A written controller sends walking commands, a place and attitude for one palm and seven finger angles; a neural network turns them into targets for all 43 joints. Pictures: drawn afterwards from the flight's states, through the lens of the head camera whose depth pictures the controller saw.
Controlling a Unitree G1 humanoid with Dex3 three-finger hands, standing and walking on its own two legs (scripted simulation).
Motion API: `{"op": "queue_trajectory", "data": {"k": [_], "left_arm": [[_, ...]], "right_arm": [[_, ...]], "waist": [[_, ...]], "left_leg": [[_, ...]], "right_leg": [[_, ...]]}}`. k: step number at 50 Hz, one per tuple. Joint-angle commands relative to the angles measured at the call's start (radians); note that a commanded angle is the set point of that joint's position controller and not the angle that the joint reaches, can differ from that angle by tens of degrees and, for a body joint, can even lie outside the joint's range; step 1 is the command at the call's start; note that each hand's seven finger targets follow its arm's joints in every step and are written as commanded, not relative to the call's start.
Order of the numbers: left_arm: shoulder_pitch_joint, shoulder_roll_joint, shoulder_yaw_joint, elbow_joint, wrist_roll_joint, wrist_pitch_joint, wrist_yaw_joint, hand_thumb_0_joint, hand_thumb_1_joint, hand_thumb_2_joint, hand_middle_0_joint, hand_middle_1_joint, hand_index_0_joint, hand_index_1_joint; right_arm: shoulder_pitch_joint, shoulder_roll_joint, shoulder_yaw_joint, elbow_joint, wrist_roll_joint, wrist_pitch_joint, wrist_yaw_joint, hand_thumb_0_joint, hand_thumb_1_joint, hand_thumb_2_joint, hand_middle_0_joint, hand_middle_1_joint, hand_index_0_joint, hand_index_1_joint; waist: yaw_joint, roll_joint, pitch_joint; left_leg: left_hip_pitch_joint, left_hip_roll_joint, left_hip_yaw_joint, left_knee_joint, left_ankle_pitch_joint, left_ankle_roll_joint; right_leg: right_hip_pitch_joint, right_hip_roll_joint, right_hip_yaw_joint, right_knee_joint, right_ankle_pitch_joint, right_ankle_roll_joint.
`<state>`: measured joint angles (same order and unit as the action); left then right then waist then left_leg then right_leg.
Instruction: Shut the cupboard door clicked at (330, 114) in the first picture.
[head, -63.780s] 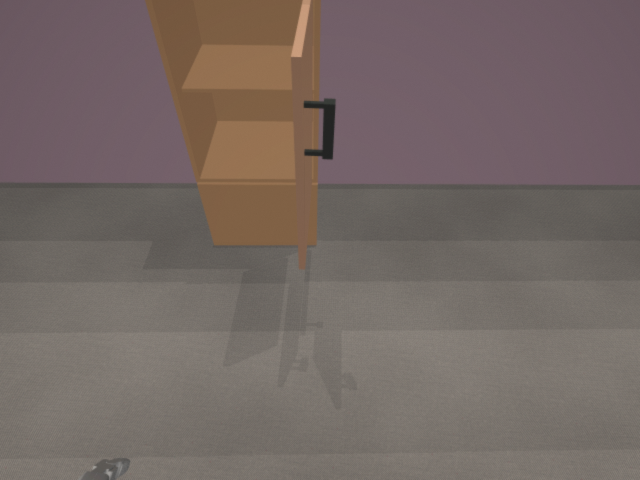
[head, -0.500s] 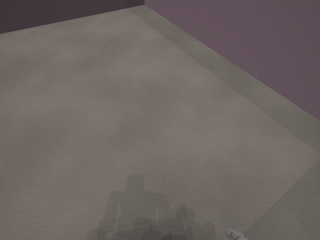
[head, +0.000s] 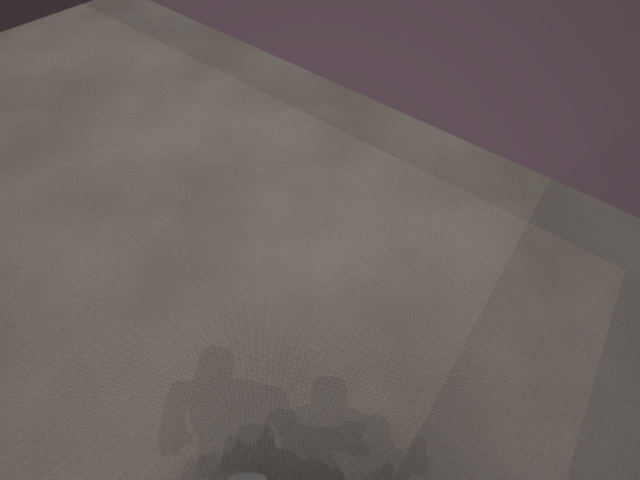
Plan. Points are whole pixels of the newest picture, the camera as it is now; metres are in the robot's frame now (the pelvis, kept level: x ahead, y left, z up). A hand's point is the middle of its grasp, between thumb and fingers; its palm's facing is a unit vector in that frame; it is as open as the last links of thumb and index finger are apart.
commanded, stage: turn to face it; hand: left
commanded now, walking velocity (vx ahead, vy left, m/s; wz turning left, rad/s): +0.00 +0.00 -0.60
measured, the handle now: out of the picture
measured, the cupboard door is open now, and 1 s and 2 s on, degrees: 21 21 21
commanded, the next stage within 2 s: none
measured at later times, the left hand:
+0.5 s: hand (220, 449) +0.17 +0.15 -0.15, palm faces -0.32 -0.91 -0.27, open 7.4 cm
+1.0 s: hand (220, 421) +0.21 +0.16 -0.17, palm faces -0.52 -0.83 -0.20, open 7.4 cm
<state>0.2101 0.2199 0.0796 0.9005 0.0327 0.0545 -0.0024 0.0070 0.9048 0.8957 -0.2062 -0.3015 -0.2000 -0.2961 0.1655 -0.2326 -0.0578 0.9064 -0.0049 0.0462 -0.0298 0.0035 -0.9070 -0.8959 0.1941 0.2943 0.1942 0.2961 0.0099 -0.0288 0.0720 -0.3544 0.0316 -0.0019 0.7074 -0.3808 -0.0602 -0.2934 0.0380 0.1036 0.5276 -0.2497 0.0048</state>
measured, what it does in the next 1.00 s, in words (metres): steps on the spot, turning right: left foot, then right foot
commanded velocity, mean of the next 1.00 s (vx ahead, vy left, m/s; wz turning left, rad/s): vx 0.00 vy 0.00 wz -0.60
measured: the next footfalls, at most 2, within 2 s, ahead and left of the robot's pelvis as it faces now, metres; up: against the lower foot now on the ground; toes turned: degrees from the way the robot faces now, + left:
left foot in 0.04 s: +0.05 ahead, +0.13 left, +0.00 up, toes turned -1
right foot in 0.44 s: -0.01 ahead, -0.13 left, +0.00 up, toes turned -21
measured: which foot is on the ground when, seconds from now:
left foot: up 0.00-0.02, down 0.04-0.44, up 0.46-0.80, down 0.82-1.00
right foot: down 0.00-0.04, up 0.06-0.42, down 0.44-0.82, up 0.84-1.00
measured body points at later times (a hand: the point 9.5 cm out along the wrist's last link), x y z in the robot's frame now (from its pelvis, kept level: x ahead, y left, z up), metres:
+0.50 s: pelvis -0.01 -0.01 -0.01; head +0.03 -0.04 +0.44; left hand +0.19 +0.20 -0.13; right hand -0.05 -0.27 -0.16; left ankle +0.01 +0.13 -0.70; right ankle -0.05 -0.11 -0.73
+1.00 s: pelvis +0.03 +0.03 +0.01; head +0.08 +0.03 +0.45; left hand +0.24 +0.20 -0.15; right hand -0.04 -0.23 -0.11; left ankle +0.08 +0.11 -0.73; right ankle -0.08 -0.07 -0.64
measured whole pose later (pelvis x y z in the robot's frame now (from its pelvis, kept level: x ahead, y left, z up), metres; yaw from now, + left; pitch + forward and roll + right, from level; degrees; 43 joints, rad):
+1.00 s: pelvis +0.03 +0.03 +0.01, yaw -35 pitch +0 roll -2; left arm 0.18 0.27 0.10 0.89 0.03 0.09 -0.04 0.01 0.91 0.90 -0.20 -0.30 -0.20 -0.30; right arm 0.19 -0.18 -0.01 0.85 -0.03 0.02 -0.03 0.00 -0.90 -0.90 0.20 0.30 0.20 0.30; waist 0.02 -0.03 0.09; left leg -0.24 0.09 0.12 0.52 -0.28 0.01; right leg -0.49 0.01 0.00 1.14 -0.46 0.06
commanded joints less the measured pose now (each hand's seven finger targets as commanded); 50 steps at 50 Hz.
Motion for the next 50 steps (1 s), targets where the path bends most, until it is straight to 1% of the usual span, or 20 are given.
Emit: {"op": "queue_trajectory", "data": {"k": [1, 2, 3, 5, 8, 16, 19, 20, 21, 22, 23, 25, 28, 36, 39, 40, 41, 42, 46, 50], "left_arm": [[-0.04, 0.107, 0.027, -0.107, -0.026, -0.009, 0.001, 0.0, 0.9, 0.9, -0.2, -0.3, -0.2, -0.3], [-0.048, 0.091, 0.021, -0.127, -0.024, -0.007, -0.005, 0.0, 0.9, 0.9, -0.2, -0.3, -0.2, -0.3], [-0.076, 0.126, 0.025, -0.134, -0.016, -0.002, -0.009, 0.0, 0.9, 0.9, -0.2, -0.3, -0.2, -0.3], [-0.068, 0.134, 0.04, -0.106, -0.007, 0.007, -0.023, 0.0, 0.9, 0.9, -0.2, -0.3, -0.2, -0.3], [-0.068, 0.104, 0.028, -0.108, -0.013, 0.013, -0.039, 0.0, 0.9, 0.9, -0.2, -0.3, -0.2, -0.3], [-0.131, 0.079, 0.009, -0.14, -0.014, 0.002, -0.042, 0.0, 0.9, 0.9, -0.2, -0.3, -0.2, -0.3], [-0.059, 0.093, 0.014, -0.118, -0.015, -0.009, -0.039, 0.0, 0.9, 0.9, -0.2, -0.3, -0.2, -0.3], [0.016, 0.13, 0.022, -0.096, -0.012, -0.018, -0.035, 0.0, 0.9, 0.9, -0.2, -0.3, -0.2, -0.3], [0.08, 0.239, 0.038, -0.076, -0.001, -0.034, -0.022, 0.0, 0.9, 0.9, -0.2, -0.3, -0.2, -0.3], [0.114, 0.296, 0.051, -0.059, -0.01, -0.034, -0.006, 0.0, 0.9, 0.9, -0.2, -0.3, -0.2, -0.3], [0.114, 0.29, 0.048, -0.062, -0.016, -0.03, 0.004, 0.0, 0.9, 0.9, -0.2, -0.3, -0.2, -0.3], [-0.011, 0.229, 0.041, -0.093, -0.011, -0.026, 0.015, 0.0, 0.9, 0.9, -0.2, -0.3, -0.2, -0.3], [-0.059, 0.191, 0.026, -0.111, -0.012, -0.034, 0.011, 0.0, 0.9, 0.9, -0.2, -0.3, -0.2, -0.3], [-0.013, 0.208, 0.042, -0.091, 0.0, -0.03, 0.008, 0.0, 0.9, 0.9, -0.2, -0.3, -0.2, -0.3], [-0.072, 0.19, 0.04, -0.1, -0.016, -0.019, 0.007, 0.0, 0.9, 0.9, -0.2, -0.3, -0.2, -0.3], [-0.051, 0.131, 0.029, -0.115, -0.026, -0.014, 0.003, 0.0, 0.9, 0.9, -0.2, -0.3, -0.2, -0.3], [-0.016, 0.09, 0.016, -0.123, -0.029, -0.014, -0.006, 0.0, 0.9, 0.9, -0.2, -0.3, -0.2, -0.3], [-0.043, 0.12, 0.021, -0.127, -0.018, -0.009, -0.006, 0.0, 0.9, 0.9, -0.2, -0.3, -0.2, -0.3], [-0.036, 0.123, 0.034, -0.09, -0.009, 0.003, -0.035, 0.0, 0.9, 0.9, -0.2, -0.3, -0.2, -0.3], [-0.066, 0.093, 0.024, -0.098, -0.016, 0.011, -0.041, 0.0, 0.9, 0.9, -0.2, -0.3, -0.2, -0.3]], "right_arm": [[0.144, -0.184, -0.028, -0.051, -0.01, -0.054, -0.011, 0.0, -0.9, -0.9, 0.2, 0.3, 0.2, 0.3], [0.153, -0.255, -0.038, -0.067, -0.021, -0.05, -0.016, 0.0, -0.9, -0.9, 0.2, 0.3, 0.2, 0.3], [0.136, -0.243, -0.03, -0.081, -0.029, -0.044, -0.016, 0.0, -0.9, -0.9, 0.2, 0.3, 0.2, 0.3], [0.047, -0.185, -0.015, -0.101, -0.031, -0.048, -0.019, 0.0, -0.9, -0.9, 0.2, 0.3, 0.2, 0.3], [0.031, -0.167, -0.01, -0.104, -0.03, -0.046, -0.019, 0.0, -0.9, -0.9, 0.2, 0.3, 0.2, 0.3], [0.116, -0.19, -0.034, -0.063, -0.027, -0.041, -0.003, 0.0, -0.9, -0.9, 0.2, 0.3, 0.2, 0.3], [0.082, -0.204, -0.043, -0.067, -0.02, -0.037, 0.003, 0.0, -0.9, -0.9, 0.2, 0.3, 0.2, 0.3], [0.07, -0.196, -0.044, -0.072, -0.013, -0.037, 0.007, 0.0, -0.9, -0.9, 0.2, 0.3, 0.2, 0.3], [0.062, -0.124, -0.031, -0.102, -0.003, -0.033, 0.015, 0.0, -0.9, -0.9, 0.2, 0.3, 0.2, 0.3], [-0.01, -0.091, -0.017, -0.145, -0.008, -0.026, 0.011, 0.0, -0.9, -0.9, 0.2, 0.3, 0.2, 0.3], [-0.008, -0.11, -0.013, -0.141, -0.005, -0.012, 0.004, 0.0, -0.9, -0.9, 0.2, 0.3, 0.2, 0.3], [-0.018, -0.115, -0.021, -0.122, -0.008, -0.008, 0.002, 0.0, -0.9, -0.9, 0.2, 0.3, 0.2, 0.3], [0.013, -0.108, -0.02, -0.096, -0.013, -0.008, 0.015, 0.0, -0.9, -0.9, 0.2, 0.3, 0.2, 0.3], [-0.013, -0.084, -0.014, -0.122, -0.001, -0.026, 0.006, 0.0, -0.9, -0.9, 0.2, 0.3, 0.2, 0.3], [0.118, -0.099, -0.013, -0.079, 0.002, -0.043, -0.004, 0.0, -0.9, -0.9, 0.2, 0.3, 0.2, 0.3], [0.147, -0.172, -0.022, -0.075, -0.007, -0.057, -0.009, 0.0, -0.9, -0.9, 0.2, 0.3, 0.2, 0.3], [0.147, -0.258, -0.04, -0.088, -0.014, -0.053, -0.009, 0.0, -0.9, -0.9, 0.2, 0.3, 0.2, 0.3], [0.156, -0.258, -0.033, -0.099, -0.023, -0.045, -0.013, 0.0, -0.9, -0.9, 0.2, 0.3, 0.2, 0.3], [0.023, -0.168, -0.003, -0.132, -0.025, -0.05, -0.021, 0.0, -0.9, -0.9, 0.2, 0.3, 0.2, 0.3], [0.094, -0.164, -0.013, -0.102, -0.023, -0.048, -0.017, 0.0, -0.9, -0.9, 0.2, 0.3, 0.2, 0.3]], "waist": [[-0.056, 0.183, -0.161], [-0.057, 0.357, -0.13], [-0.06, 0.24, -0.091], [-0.014, 0.213, -0.044], [-0.003, 0.185, -0.048], [-0.053, 0.244, -0.114], [-0.009, 0.212, -0.142], [0.028, 0.129, -0.169], [0.059, -0.15, -0.184], [0.08, -0.277, -0.141], [0.071, -0.21, -0.135], [0.023, -0.234, -0.059], [-0.014, -0.143, -0.084], [0.007, -0.125, -0.119], [-0.059, -0.097, -0.158], [-0.062, 0.098, -0.189], [-0.048, 0.363, -0.188], [-0.068, 0.292, -0.162], [-0.004, 0.225, -0.066], [-0.028, 0.192, -0.103]], "left_leg": [[0.341, 0.221, -0.213, -0.419, 0.198, 0.067], [0.298, 0.421, -0.378, -0.453, 0.292, 0.175], [0.194, 0.447, -0.365, -0.441, 0.309, 0.231], [0.135, 0.358, -0.242, -0.428, 0.374, 0.216], [0.197, 0.29, -0.069, -0.38, 0.471, 0.191], [0.291, 0.325, 0.043, -0.292, 0.576, 0.191], [0.223, 0.31, 0.093, -0.177, 0.522, 0.133], [0.149, 0.265, 0.139, -0.062, 0.426, 0.083], [-0.074, 0.153, 0.202, 0.147, 0.084, 0.018], [-0.257, 0.045, 0.144, 0.349, -0.282, -0.01], [-0.265, 0.069, 0.026, 0.456, -0.234, -0.002], [-0.31, 0.089, -0.011, 0.495, -0.118, -0.008], [-0.208, 0.069, 0.012, 0.419, -0.006, -0.026], [-0.08, 0.012, 0.013, 0.073, -0.056, -0.018], [0.183, -0.001, 0.023, -0.268, 0.177, -0.008], [0.314, 0.16, -0.127, -0.402, 0.226, 0.034], [0.37, 0.397, -0.34, -0.406, 0.413, 0.135], [0.277, 0.459, -0.349, -0.392, 0.467, 0.213], [0.201, 0.311, -0.082, -0.367, 0.548, 0.181], [0.299, 0.302, 0.006, -0.341, 0.584, 0.187]], "right_leg": [[-0.205, -0.011, 0.065, 0.157, -0.036, -0.023], [-0.282, 0.033, -0.068, 0.384, -0.377, 0.02], [-0.247, -0.017, -0.03, 0.521, -0.368, 0.018], [-0.257, -0.043, -0.045, 0.645, -0.27, 0.039], [-0.251, -0.057, -0.098, 0.598, -0.214, 0.052], [-0.124, -0.052, -0.187, 0.265, -0.193, 0.039], [0.054, -0.037, -0.203, 0.017, -0.026, 0.012], [0.185, -0.061, -0.168, -0.113, 0.107, -0.004], [0.352, -0.272, 0.101, -0.194, 0.335, -0.078], [0.332, -0.424, 0.301, -0.169, 0.666, -0.187], [0.27, -0.437, 0.27, -0.18, 0.554, -0.234], [0.181, -0.342, 0.243, -0.221, 0.316, -0.211], [0.129, -0.249, 0.112, -0.174, 0.386, -0.166], [0.129, -0.256, 0.239, -0.12, 0.392, -0.196], [0.007, -0.171, 0.202, -0.003, 0.338, -0.103], [-0.117, -0.058, 0.115, 0.123, 0.119, -0.044], [-0.269, 0.034, -0.031, 0.357, -0.341, 0.014], [-0.249, -0.007, -0.035, 0.531, -0.397, 0.017], [-0.279, -0.065, -0.075, 0.68, -0.227, 0.052], [-0.277, -0.072, -0.116, 0.601, -0.183, 0.062]]}}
